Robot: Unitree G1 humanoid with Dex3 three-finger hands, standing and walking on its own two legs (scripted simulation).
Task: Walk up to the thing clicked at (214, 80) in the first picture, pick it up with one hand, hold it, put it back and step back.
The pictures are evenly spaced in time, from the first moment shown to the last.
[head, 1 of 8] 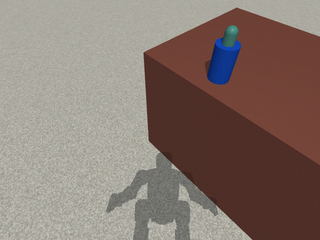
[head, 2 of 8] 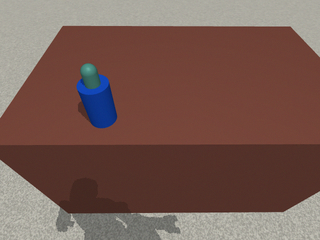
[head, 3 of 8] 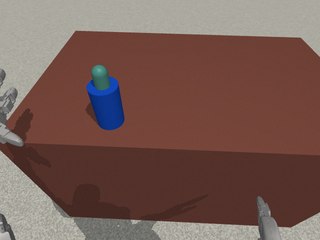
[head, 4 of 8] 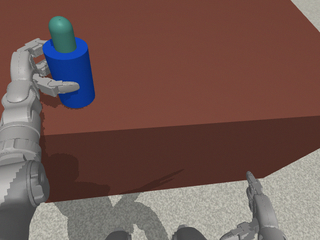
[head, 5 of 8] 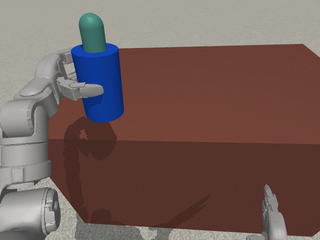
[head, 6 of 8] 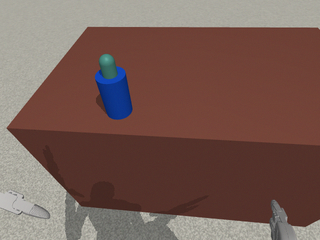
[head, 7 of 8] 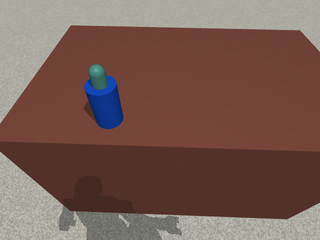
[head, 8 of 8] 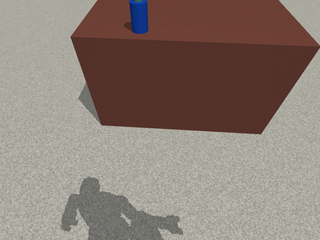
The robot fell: no
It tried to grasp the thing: yes
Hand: left
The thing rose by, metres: 0.23
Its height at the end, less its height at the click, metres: +0.00
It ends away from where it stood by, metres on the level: 0.01
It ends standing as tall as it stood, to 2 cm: yes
